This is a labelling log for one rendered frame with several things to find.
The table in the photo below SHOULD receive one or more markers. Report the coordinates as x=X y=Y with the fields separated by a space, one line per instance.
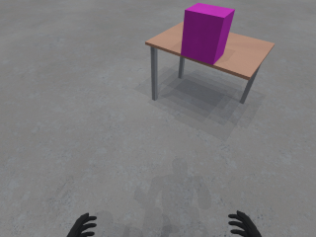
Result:
x=242 y=56

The robot right hand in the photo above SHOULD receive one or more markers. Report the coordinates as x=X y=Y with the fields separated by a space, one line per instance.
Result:
x=250 y=229

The robot left hand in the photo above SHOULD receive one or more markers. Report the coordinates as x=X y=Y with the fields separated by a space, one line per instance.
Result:
x=78 y=227

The carton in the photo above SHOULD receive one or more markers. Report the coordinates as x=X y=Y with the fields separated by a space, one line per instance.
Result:
x=205 y=32

